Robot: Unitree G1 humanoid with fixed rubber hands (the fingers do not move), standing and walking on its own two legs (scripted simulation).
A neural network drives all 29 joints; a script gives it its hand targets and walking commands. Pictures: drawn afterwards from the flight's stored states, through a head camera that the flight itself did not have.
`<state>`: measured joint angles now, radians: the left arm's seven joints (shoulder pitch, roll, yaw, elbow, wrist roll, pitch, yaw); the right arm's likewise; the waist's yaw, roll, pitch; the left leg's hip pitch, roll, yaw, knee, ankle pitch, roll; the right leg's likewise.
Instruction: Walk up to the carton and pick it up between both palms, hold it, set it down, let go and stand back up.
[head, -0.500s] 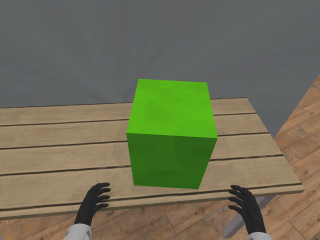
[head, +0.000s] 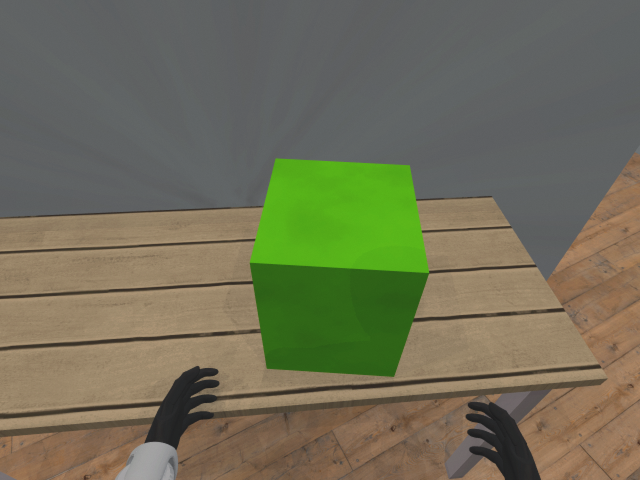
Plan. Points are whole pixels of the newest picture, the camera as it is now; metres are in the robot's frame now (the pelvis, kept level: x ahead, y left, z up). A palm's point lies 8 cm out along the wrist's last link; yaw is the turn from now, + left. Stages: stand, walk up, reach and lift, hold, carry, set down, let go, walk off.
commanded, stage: let go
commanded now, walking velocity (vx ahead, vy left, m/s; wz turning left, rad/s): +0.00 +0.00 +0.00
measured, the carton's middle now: (336, 270) +0.42 +0.03 +0.02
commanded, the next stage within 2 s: stand in 0.56 s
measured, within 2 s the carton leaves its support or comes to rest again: neither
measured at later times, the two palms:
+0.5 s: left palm (170, 427) +0.19 +0.22 -0.03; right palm out of the picture +0.16 -0.22 -0.07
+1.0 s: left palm (171, 435) +0.18 +0.22 -0.03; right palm out of the picture +0.02 -0.26 -0.14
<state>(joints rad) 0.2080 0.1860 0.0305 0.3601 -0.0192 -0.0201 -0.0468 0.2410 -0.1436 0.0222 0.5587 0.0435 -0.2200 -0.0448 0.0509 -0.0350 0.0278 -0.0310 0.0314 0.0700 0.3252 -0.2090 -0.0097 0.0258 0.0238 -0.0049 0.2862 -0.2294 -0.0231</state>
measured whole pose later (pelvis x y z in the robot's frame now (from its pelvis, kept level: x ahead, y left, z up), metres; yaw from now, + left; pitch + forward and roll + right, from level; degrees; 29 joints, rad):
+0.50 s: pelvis -0.01 +0.00 +0.00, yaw +0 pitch -6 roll +0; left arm 0.10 0.17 0.06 0.45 0.01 0.10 -0.06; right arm 0.17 -0.20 0.01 0.68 -0.01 -0.13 -0.02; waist 0.04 0.00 0.03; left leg -0.03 0.03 0.07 0.33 -0.19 -0.01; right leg 0.01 0.02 -0.01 0.33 -0.23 -0.03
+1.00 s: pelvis -0.03 +0.00 -0.02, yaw -5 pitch +1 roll +1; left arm 0.24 0.22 0.05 0.34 0.01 -0.08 0.01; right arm 0.28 -0.25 -0.05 0.81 -0.05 0.04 0.04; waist 0.00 -0.01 -0.05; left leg -0.29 0.05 0.16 0.56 -0.29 0.00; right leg -0.31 0.04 0.08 0.62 -0.32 -0.02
